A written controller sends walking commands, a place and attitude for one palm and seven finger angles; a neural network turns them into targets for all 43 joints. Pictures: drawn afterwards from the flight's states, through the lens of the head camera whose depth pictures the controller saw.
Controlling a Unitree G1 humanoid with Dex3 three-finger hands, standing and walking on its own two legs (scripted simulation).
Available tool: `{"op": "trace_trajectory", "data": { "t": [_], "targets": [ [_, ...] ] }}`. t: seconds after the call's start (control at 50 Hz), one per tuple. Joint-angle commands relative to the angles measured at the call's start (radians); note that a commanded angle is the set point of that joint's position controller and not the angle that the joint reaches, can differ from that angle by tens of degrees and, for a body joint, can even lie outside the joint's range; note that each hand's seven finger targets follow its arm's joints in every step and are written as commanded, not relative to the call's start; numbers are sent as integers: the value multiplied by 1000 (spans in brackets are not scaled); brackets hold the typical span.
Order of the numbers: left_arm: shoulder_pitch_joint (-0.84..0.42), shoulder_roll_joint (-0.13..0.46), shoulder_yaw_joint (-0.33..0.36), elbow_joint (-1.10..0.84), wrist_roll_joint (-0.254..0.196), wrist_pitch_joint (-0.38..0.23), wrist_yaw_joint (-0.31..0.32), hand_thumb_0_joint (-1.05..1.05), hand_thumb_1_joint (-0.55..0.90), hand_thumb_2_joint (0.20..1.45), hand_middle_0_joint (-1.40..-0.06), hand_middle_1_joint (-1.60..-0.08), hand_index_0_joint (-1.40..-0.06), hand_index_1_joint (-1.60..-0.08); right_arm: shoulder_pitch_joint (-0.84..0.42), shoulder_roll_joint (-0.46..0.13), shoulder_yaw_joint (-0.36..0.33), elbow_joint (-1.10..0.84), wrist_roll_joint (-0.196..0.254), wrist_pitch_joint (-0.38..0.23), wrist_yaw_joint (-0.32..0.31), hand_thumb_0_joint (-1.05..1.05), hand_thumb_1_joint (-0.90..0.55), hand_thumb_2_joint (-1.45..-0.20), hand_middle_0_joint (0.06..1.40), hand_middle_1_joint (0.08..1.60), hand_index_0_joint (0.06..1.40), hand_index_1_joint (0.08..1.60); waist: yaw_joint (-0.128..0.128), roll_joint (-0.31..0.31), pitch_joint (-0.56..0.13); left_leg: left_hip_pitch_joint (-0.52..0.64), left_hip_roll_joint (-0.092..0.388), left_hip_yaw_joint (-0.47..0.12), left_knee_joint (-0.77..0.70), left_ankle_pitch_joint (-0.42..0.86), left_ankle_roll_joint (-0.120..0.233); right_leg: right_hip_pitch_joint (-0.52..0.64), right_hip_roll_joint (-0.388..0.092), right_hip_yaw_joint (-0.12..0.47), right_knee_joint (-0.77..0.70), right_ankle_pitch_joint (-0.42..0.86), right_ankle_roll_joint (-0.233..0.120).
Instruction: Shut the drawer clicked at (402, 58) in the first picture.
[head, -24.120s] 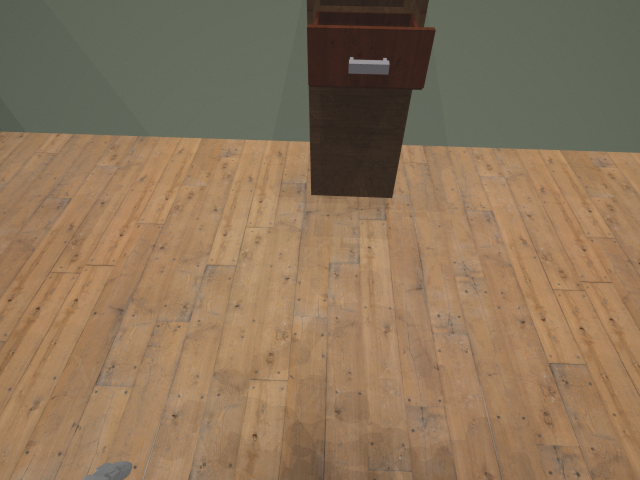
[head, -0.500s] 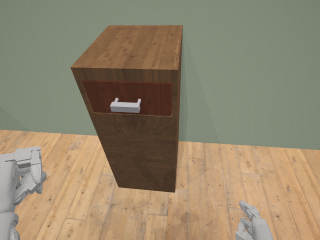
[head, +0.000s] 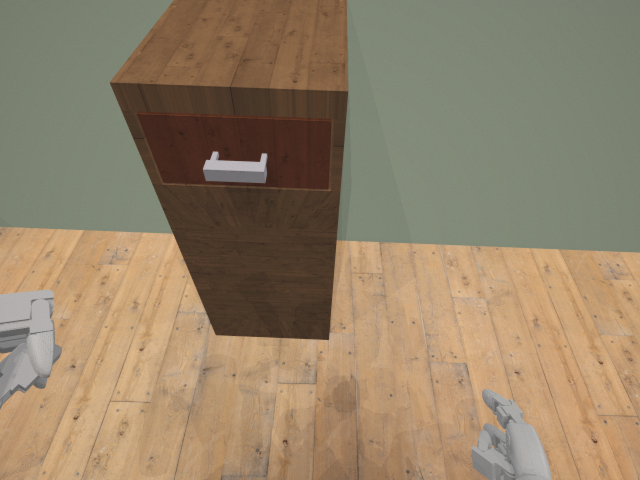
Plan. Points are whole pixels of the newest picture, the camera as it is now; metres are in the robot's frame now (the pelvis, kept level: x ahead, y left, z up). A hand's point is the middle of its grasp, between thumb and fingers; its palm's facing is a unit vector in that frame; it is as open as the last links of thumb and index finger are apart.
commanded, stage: step back with the hand held close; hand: left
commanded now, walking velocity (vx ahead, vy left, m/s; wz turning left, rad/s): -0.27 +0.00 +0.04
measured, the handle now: (237, 164) +0.63 +0.19 +0.01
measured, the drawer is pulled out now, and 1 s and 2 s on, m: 0.00 0.00 0.00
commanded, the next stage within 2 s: stop stepping back and stand still in 1.12 s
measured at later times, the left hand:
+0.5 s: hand out of the picture +0.13 +0.25 +0.16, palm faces +0.39 -0.76 -0.52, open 3.2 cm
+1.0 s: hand out of the picture +0.03 +0.28 +0.18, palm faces +0.43 -0.82 -0.38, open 3.2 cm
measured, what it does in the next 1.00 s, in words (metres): walks backwards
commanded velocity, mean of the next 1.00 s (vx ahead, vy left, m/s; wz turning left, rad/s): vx -0.37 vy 0.00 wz -0.03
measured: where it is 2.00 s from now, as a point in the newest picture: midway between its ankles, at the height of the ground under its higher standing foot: outside the picture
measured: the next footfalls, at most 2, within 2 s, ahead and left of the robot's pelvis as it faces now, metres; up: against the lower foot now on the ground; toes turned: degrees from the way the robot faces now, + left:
right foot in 1.06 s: -0.25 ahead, -0.15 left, -0.01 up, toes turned -2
left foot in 1.14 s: -0.01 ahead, +0.07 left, +0.00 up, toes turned -2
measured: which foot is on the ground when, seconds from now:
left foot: down 0.00-1.00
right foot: down 0.00-0.76, up 0.78-1.00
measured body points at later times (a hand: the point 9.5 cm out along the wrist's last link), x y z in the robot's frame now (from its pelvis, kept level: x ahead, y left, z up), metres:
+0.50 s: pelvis -0.06 +0.00 -0.01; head -0.03 +0.02 +0.43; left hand +0.11 +0.29 +0.19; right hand +0.11 -0.24 -0.09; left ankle +0.03 +0.08 -0.73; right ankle -0.02 -0.13 -0.74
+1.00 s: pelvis -0.15 +0.02 +0.00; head -0.13 +0.06 +0.44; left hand +0.00 +0.32 +0.20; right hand +0.04 -0.19 -0.07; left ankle +0.02 +0.09 -0.73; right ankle -0.28 -0.13 -0.69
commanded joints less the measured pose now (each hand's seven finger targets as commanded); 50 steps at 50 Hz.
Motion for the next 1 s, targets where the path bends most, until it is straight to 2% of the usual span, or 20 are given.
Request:
{"op": "trace_trajectory", "data": {
  "t": [0.0, 0.1, 0.16, 0.22, 0.26, 0.34, 0.4, 0.5, 0.58, 0.64, 0.7, 0.72, 0.74, 0.76, 0.78, 0.8, 0.84, 0.9, 0.96, 0.98],
  "targets": [
    [-6, 128, 110, -200, 6, -68, 26, 0, 900, 900, -1400, -1600, -1400, -1600, -81, -138, -47, -159, 5, -67, -10, 0, -900, -900, 200, 300, 200, 300, 1, 68, -100, -304, 160, -183, -213, -182, 38, 301, -23, 86, 77, 156, 6],
    [-39, 127, 112, -217, 19, -88, 31, 0, 900, 900, -1400, -1600, -1400, -1600, -63, -140, -45, -159, 1, -91, -12, 0, -900, -900, 200, 300, 200, 300, -9, 30, -69, -366, 139, -192, -174, -364, 45, 245, -37, 138, 34, 6, -4],
    [-67, 142, 116, -239, 19, -97, 37, 0, 900, 900, -1400, -1600, -1400, -1600, -54, -146, -49, -150, -9, -101, -12, 0, -900, -900, 200, 300, 200, 300, -15, -5, -58, -287, 102, -178, -99, -352, 26, 119, -70, 193, -75, -135, -25],
    [-57, 128, 99, -235, 14, -107, 46, 0, 900, 900, -1400, -1600, -1400, -1600, -46, -139, -44, -136, -9, -106, -7, 0, -900, -900, 200, 300, 200, 300, -20, -7, -67, -204, 89, -175, -70, -294, 11, 34, -85, 181, -117, -178, -35],
    [-47, 146, 119, -239, 16, -113, 51, 0, 900, 900, -1400, -1600, -1400, -1600, -62, -144, -44, -133, -12, -107, -10, 0, -900, -900, 200, 300, 200, 300, -17, 37, -74, -246, 118, -212, -141, -304, 20, 84, -50, 137, -63, -132, -20],
    [-26, 142, 155, -224, 41, -132, 46, 0, 900, 900, -1400, -1600, -1400, -1600, -78, -151, -52, -142, -9, -119, -14, 0, -900, -900, 200, 300, 200, 300, 1, 174, -102, -537, 254, -320, -320, -486, 84, 372, 56, 61, 253, 50, 22],
    [-14, 145, 169, -224, 39, -141, 32, 0, 900, 900, -1400, -1600, -1400, -1600, -70, -141, -59, -139, -11, -129, -10, 0, -900, -900, 200, 300, 200, 300, 2, 106, -91, -517, 249, -311, -259, -375, 88, 343, 66, 89, 258, 87, 17],
    [3, 141, 141, -267, 10, -154, 16, 0, 900, 900, -1400, -1600, -1400, -1600, -55, -132, -60, -106, -10, -131, 0, 0, -900, -900, 200, 300, 200, 300, -14, 18, -218, -210, 131, -170, -39, -36, 15, 177, -40, 222, 83, 321, -21],
    [19, 182, 159, -268, -1, -154, 32, 0, 900, 900, -1400, -1600, -1400, -1600, -45, -115, -66, -104, -7, -107, 4, 0, -900, -900, 200, 300, 200, 300, -29, -66, -177, -95, 46, -124, 124, -174, -34, -52, -170, 343, -129, 39, -95],
    [7, 186, 161, -238, -6, -148, 50, 0, 900, 900, -1400, -1600, -1400, -1600, -52, -95, -64, -89, -10, -78, 6, 0, -900, -900, 200, 300, 200, 300, -37, -123, -137, 29, 21, -112, 221, -110, -52, -229, -214, 303, -209, -78, -118],
    [18, 182, 161, -244, -4, -159, 50, 0, 900, 900, -1400, -1600, -1400, -1600, -64, -115, -63, -98, -5, -77, -4, 0, -900, -900, 200, 300, 200, 300, -39, 2, -113, 20, 107, -218, -13, -155, -11, -237, -73, 158, -78, -130, -48],
    [9, 181, 163, -266, -1, -167, 45, 0, 900, 900, -1400, -1600, -1400, -1600, -77, -135, -61, -114, -8, -93, -9, 0, -900, -900, 200, 300, 200, 300, -36, 147, -102, -136, 206, -327, -204, -320, 29, -109, 22, 88, 83, -174, -11],
    [-1, 171, 178, -272, 12, -172, 40, 0, 900, 900, -1400, -1600, -1400, -1600, -93, -158, -62, -124, -17, -116, -12, 0, -900, -900, 200, 300, 200, 300, -24, 325, -115, -383, 349, -505, -434, -588, 93, 119, 126, 36, 375, -180, 18],
    [-38, 178, 170, -284, 20, -170, 36, 0, 900, 900, -1400, -1600, -1400, -1600, -107, -141, -61, -119, -23, -132, -16, 0, -900, -900, 200, 300, 200, 300, -19, 331, -116, -477, 414, -563, -498, -596, 121, 174, 138, 70, 616, -226, 19],
    [-60, 205, 200, -302, 13, -169, 38, 0, 900, 900, -1400, -1600, -1400, -1600, -82, -130, -68, -99, -27, -142, -10, 0, -900, -900, 200, 300, 200, 300, -10, 207, -134, -420, 411, -510, -454, -504, 114, 129, 131, 97, 714, -245, 14],
    [-48, 179, 175, -274, 6, -164, 38, 0, 900, 900, -1400, -1600, -1400, -1600, -90, -129, -77, -81, -24, -148, 4, 0, -900, -900, 200, 300, 200, 300, 4, 146, -156, -316, 377, -404, -382, -412, 93, 76, 123, 80, 711, -264, 10],
    [-38, 140, 134, -280, -15, -149, 39, 0, 900, 900, -1400, -1600, -1400, -1600, -82, -118, -76, -63, -24, -159, 22, 0, -900, -900, 200, 300, 200, 300, 12, 173, -172, -206, 312, -286, -371, -351, 48, 45, 109, 3, 591, -322, 3],
    [-52, 131, 89, -288, -25, -147, 30, 0, 900, 900, -1400, -1600, -1400, -1600, -59, -101, -55, -33, -26, -171, 28, 0, -900, -900, 200, 300, 200, 300, 8, 221, -216, -22, 273, -224, -411, -307, -28, 47, 108, -71, 326, -404, -21],
    [-62, 153, 100, -272, -38, -156, 18, 0, 900, 900, -1400, -1600, -1400, -1600, -31, -83, -47, -1, -48, -166, 31, 0, -900, -900, 200, 300, 200, 300, 9, 247, -241, 132, 259, -181, -368, -124, -115, 82, 65, -53, -113, -375, -58],
    [-90, 153, 92, -278, -34, -166, 11, 0, 900, 900, -1400, -1600, -1400, -1600, -17, -82, -45, 12, -51, -157, 32, 0, -900, -900, 200, 300, 200, 300, 7, 168, -235, 223, 196, -92, -218, -23, -136, 22, 6, -5, -273, -290, -76]
  ]
}}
